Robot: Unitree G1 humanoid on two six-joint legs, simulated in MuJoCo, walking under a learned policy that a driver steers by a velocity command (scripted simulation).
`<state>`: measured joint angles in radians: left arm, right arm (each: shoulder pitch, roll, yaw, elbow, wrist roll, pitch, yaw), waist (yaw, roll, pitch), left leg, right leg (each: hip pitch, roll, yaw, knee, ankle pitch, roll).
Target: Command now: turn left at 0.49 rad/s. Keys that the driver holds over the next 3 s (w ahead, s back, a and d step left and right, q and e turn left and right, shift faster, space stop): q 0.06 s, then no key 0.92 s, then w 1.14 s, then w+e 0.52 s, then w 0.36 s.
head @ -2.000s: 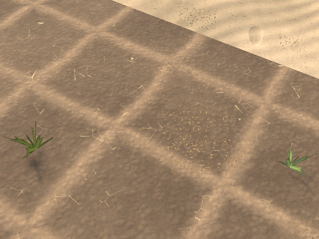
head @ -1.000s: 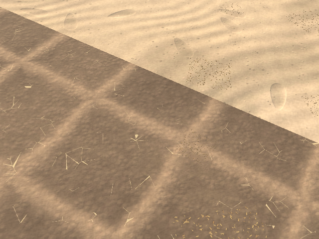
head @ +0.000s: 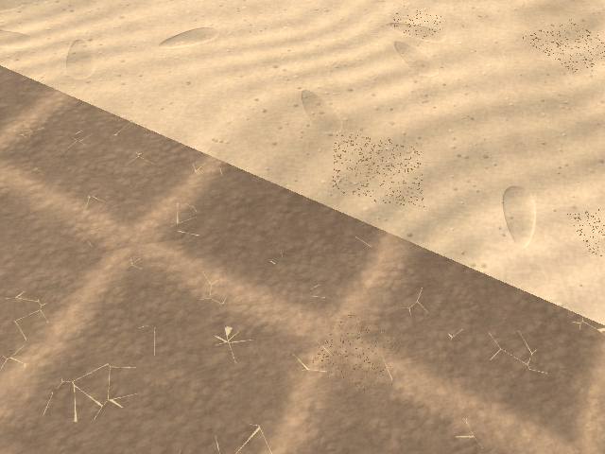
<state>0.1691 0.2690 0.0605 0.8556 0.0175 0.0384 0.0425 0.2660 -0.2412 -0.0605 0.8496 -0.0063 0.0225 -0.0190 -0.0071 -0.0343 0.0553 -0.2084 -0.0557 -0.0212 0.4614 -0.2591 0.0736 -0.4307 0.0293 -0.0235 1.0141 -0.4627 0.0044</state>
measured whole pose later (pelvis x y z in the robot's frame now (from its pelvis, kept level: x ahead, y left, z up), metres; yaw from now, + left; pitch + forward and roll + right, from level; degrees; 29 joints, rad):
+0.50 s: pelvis +0.00 -0.04 +0.00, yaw +8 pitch -1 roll +1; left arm 0.20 0.22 0.00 0.85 0.02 0.01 0.03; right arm 0.20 -0.26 -0.03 0.87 -0.01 0.04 -0.02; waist 0.00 0.04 0.04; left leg -0.22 -0.07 -0.10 0.57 -0.39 0.02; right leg -0.18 0.02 0.01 0.41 -0.22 -0.04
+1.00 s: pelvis -0.02 -0.03 +0.00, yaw +7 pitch -2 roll +0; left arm 0.23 0.23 0.00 1.05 0.01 0.01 0.02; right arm 0.24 -0.22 0.00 1.11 -0.01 0.01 -0.03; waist 0.00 0.00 0.04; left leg -0.11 -0.03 -0.08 0.37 -0.22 0.00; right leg -0.16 0.03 0.01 0.38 -0.18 -0.03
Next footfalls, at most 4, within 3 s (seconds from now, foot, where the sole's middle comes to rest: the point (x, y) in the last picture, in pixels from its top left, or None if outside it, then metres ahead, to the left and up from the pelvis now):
0.38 right None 0.05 -0.13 -0.78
1.40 right None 0.13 -0.12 -0.78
1.86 left None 0.46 0.07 -0.78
2.42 right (319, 322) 0.78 -0.06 -0.78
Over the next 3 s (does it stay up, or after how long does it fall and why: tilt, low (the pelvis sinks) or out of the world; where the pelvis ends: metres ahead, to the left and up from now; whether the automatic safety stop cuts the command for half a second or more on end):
stays up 0.96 -0.01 -0.02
